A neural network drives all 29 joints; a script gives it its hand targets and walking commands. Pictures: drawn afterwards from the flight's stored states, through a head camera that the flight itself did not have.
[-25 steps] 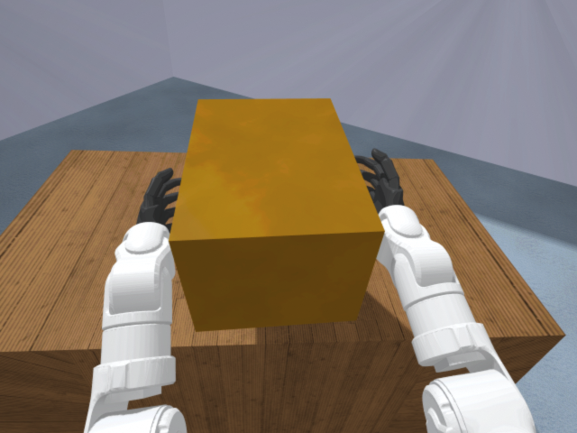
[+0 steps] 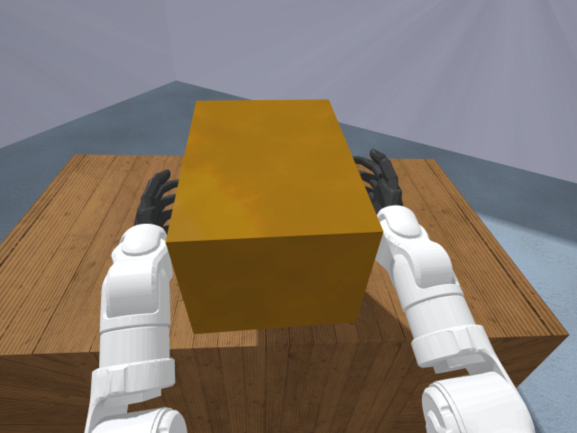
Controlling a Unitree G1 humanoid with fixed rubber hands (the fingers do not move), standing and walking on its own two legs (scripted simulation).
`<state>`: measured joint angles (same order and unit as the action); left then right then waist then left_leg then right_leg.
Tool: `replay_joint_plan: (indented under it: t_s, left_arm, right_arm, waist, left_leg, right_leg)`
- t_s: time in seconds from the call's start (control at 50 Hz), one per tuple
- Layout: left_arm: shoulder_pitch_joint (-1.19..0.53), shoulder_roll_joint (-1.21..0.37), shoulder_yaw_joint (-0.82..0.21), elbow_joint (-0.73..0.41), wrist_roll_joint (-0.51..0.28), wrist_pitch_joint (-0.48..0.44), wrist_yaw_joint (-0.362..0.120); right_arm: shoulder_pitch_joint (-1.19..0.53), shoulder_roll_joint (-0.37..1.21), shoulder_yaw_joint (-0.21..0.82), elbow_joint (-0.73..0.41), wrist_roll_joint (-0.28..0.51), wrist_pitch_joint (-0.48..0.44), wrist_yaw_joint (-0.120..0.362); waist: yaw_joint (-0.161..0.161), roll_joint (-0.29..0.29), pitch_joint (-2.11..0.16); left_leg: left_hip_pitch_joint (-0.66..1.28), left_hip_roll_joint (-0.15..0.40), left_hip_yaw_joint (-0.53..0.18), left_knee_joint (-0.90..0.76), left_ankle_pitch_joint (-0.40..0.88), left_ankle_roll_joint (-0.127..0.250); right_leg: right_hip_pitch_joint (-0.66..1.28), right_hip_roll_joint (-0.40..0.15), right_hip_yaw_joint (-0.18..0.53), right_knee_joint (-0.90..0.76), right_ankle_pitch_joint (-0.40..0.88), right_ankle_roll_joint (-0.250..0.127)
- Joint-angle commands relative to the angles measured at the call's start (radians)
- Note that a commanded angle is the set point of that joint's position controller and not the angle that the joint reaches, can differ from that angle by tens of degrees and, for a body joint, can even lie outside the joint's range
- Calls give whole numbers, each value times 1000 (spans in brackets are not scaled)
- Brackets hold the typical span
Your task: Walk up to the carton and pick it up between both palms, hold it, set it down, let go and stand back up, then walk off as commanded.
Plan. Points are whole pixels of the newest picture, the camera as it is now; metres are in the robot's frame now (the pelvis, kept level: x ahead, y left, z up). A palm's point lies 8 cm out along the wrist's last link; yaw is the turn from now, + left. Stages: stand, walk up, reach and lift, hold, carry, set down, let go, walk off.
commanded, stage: hold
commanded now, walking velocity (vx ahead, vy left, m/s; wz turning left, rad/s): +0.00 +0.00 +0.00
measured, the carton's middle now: (269, 202) +0.42 +0.00 +0.16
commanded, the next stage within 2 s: none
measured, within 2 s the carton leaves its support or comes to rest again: neither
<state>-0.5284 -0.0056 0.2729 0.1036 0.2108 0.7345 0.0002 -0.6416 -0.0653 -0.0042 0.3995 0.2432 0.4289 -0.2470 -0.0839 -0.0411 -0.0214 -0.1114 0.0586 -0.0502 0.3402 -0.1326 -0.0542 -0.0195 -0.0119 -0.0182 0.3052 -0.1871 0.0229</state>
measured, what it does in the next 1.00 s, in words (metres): stands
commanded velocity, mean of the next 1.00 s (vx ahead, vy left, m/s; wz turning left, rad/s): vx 0.00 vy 0.00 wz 0.00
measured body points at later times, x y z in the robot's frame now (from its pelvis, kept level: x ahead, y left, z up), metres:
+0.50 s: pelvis +0.00 +0.00 +0.00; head -0.05 +0.03 +0.45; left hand +0.37 +0.16 +0.17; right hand +0.37 -0.15 +0.20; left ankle +0.04 +0.15 -0.75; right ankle -0.01 -0.13 -0.75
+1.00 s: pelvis +0.00 +0.00 +0.00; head -0.04 +0.02 +0.45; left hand +0.37 +0.16 +0.17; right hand +0.37 -0.15 +0.19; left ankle +0.04 +0.15 -0.75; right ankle -0.01 -0.13 -0.75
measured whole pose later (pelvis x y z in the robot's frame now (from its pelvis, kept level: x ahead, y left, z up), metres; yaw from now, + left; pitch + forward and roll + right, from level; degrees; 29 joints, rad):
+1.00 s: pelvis +0.00 +0.00 +0.00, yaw +0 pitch -6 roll -1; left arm -0.50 -0.01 0.26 0.07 0.21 0.73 0.00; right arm -0.62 -0.07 0.01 0.37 0.26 0.42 -0.25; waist -0.09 -0.04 -0.01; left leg -0.11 0.06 -0.05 0.34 -0.14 -0.05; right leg -0.01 -0.01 -0.01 0.30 -0.18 0.02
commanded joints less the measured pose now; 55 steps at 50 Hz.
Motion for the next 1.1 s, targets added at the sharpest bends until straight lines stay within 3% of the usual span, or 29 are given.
replay_joint_plan:
  t_s: [0.0, 0.04, 0.06, 0.08, 0.1, 0.16, 0.24, 0.26, 0.28, 0.3, 0.4, 0.42, 0.48, 0.52, 0.58, 0.66, 0.68, 0.7, 0.72, 0.74, 0.76, 0.8, 0.86, 0.94, 0.98, 1.0, 1.04, 1.06, 1.08]
  left_arm:
    - [-786, -548, -594, -246, -181, -130, -137]
    - [-781, -549, -582, -222, -177, -127, -140]
    - [-817, -553, -599, -330, -189, -141, -137]
    - [-788, -521, -554, -205, -150, -122, -137]
    - [-788, -512, -540, -200, -135, -117, -144]
    - [-757, -518, -523, -170, -148, -114, -158]
    - [-822, -556, -605, -352, -203, -137, -139]
    - [-864, -529, -621, -320, -205, -138, -133]
    - [-832, -505, -565, -266, -172, -133, -133]
    - [-773, -513, -555, -234, -152, -120, -140]
    - [-729, -520, -520, -136, -130, -102, -158]
    - [-787, -515, -528, -171, -140, -118, -155]
    - [-849, -571, -625, -329, -207, -151, -130]
    - [-846, -534, -597, -274, -177, -135, -116]
    - [-764, -524, -559, -195, -153, -117, -130]
    - [-773, -546, -544, -136, -133, -103, -153]
    - [-778, -554, -548, -193, -135, -110, -149]
    - [-793, -553, -555, -224, -138, -110, -153]
    - [-818, -551, -561, -241, -159, -121, -145]
    - [-833, -568, -596, -294, -168, -130, -134]
    - [-805, -542, -583, -284, -172, -135, -128]
    - [-743, -537, -556, -231, -156, -114, -140]
    - [-795, -510, -595, -316, -171, -128, -137]
    - [-734, -523, -575, -255, -160, -111, -140]
    - [-799, -512, -564, -239, -151, -121, -144]
    - [-826, -521, -566, -240, -168, -126, -137]
    - [-792, -510, -553, -225, -150, -118, -135]
    - [-766, -528, -541, -219, -142, -116, -138]
    - [-757, -525, -554, -214, -152, -110, -143]
  right_arm:
    - [-799, 646, 474, -413, 114, -82, 116]
    - [-752, 635, 465, -329, 110, -68, 117]
    - [-722, 651, 476, -387, 126, -73, 116]
    - [-727, 607, 436, -292, 109, -55, 114]
    - [-690, 598, 423, -254, 98, -51, 121]
    - [-750, 615, 415, -308, 81, -60, 122]
    - [-769, 646, 466, -411, 141, -85, 117]
    - [-771, 622, 453, -388, 126, -86, 118]
    - [-728, 622, 435, -312, 109, -69, 118]
    - [-728, 614, 442, -322, 106, -69, 119]
    - [-788, 608, 418, -311, 80, -77, 124]
    - [-776, 610, 424, -295, 78, -75, 127]
    - [-752, 647, 452, -386, 115, -99, 127]
    - [-756, 606, 436, -316, 120, -86, 130]
    - [-705, 591, 399, -268, 74, -73, 135]
    - [-795, 576, 371, -290, 75, -87, 131]
    - [-777, 608, 414, -314, 98, -88, 134]
    - [-729, 590, 394, -271, 98, -84, 134]
    - [-770, 612, 417, -323, 100, -94, 132]
    - [-747, 621, 441, -335, 119, -92, 132]
    - [-752, 619, 450, -355, 128, -94, 129]
    - [-738, 605, 442, -359, 130, -81, 121]
    - [-704, 613, 461, -357, 121, -80, 119]
    - [-744, 604, 478, -398, 118, -76, 115]
    - [-707, 594, 434, -292, 95, -54, 122]
    - [-774, 610, 438, -351, 100, -73, 126]
    - [-733, 600, 421, -286, 87, -72, 132]
    - [-756, 619, 438, -318, 97, -78, 129]
    - [-749, 610, 443, -350, 104, -69, 125]
  waist:
    - [-4, 71, -533]
    - [-13, 88, -488]
    - [-11, 89, -585]
    - [-3, 100, -440]
    - [-6, 92, -380]
    - [-9, 32, -401]
    - [-17, 117, -582]
    - [-24, 138, -560]
    - [-23, 111, -468]
    - [-1, 125, -443]
    - [4, 36, -402]
    - [-7, 41, -410]
    - [-15, 116, -609]
    - [-9, 155, -521]
    - [-13, 84, -421]
    - [-21, 80, -408]
    - [-13, 74, -427]
    - [-22, 135, -444]
    - [-4, 91, -504]
    - [-19, 139, -517]
    - [2, 115, -522]
    - [-7, 89, -472]
    - [-27, 120, -513]
    - [4, 67, -481]
    - [-19, 76, -406]
    - [2, 74, -451]
    - [9, 94, -414]
    - [11, 55, -435]
    - [-13, 65, -437]
  left_leg:
    - [256, -115, 59, 12, 256, 34]
    - [266, -115, 61, 14, 277, 26]
    - [311, -105, 53, 30, 328, 18]
    - [264, -112, 54, 6, 222, 29]
    - [250, -104, 58, -9, 183, 25]
    - [213, -106, 69, -27, 142, 43]
    - [293, -110, 54, 29, 333, 16]
    - [289, -114, 46, 26, 279, 13]
    - [277, -116, 61, 5, 232, 23]
    - [267, -120, 68, 8, 241, 22]
    - [215, -105, 75, -32, 124, 50]
    - [221, -103, 69, -37, 104, 49]
    - [348, -99, 53, 33, 340, 7]
    - [316, -104, 50, 27, 297, 0]
    - [264, -101, 65, -12, 169, 22]
    - [242, -107, 67, -22, 133, 35]
    - [259, -103, 67, -6, 210, 30]
    - [281, -106, 65, 3, 235, 18]
    - [296, -102, 69, 8, 241, 22]
    - [317, -105, 64, 18, 317, 3]
    - [301, -107, 59, 28, 329, 11]
    - [287, -113, 63, 22, 316, 19]
    - [294, -114, 62, 21, 268, 15]
    - [273, -109, 60, 15, 269, 34]
    - [251, -109, 59, -15, 181, 26]
    - [224, -101, 62, -15, 153, 30]
    - [233, -99, 65, -16, 159, 26]
    - [247, -103, 71, -7, 199, 32]
    - [239, -108, 65, 0, 208, 35]
  right_leg:
    - [-1, 88, -47, -28, 294, 36]
    - [-20, 90, -43, -38, 309, 29]
    - [-4, 94, -49, -22, 329, 29]
    - [-45, 85, -41, -51, 235, 32]
    - [-63, 85, -46, -56, 182, 26]
    - [-10, 73, -43, -56, 211, 40]
    - [13, 87, -45, -15, 348, 37]
    - [-26, 84, -53, -27, 287, 32]
    - [-26, 81, -47, -46, 253, 38]
    - [-28, 71, -42, -43, 288, 41]
    - [-5, 73, -51, -60, 171, 39]
    - [-29, 79, -53, -58, 150, 39]
    - [-39, 96, -56, -30, 289, 23]
    - [-80, 97, -58, -44, 199, 19]
    - [-66, 87, -57, -60, 139, 20]
    - [-52, 78, -54, -68, 138, 22]
    - [-21, 86, -55, -56, 207, 26]
    - [-31, 79, -53, -47, 208, 19]
    - [-21, 87, -53, -46, 218, 21]
    - [-32, 94, -59, -35, 251, 21]
    - [-16, 89, -46, -35, 302, 30]
    - [4, 90, -48, -39, 312, 32]
    - [4, 87, -53, -33, 289, 33]
    - [7, 88, -40, -42, 302, 35]
    - [-42, 90, -53, -58, 184, 36]
    - [-50, 89, -47, -55, 157, 29]
    - [-56, 83, -49, -52, 164, 28]
    - [-23, 88, -51, -47, 204, 33]
    - [-14, 82, -48, -42, 258, 36]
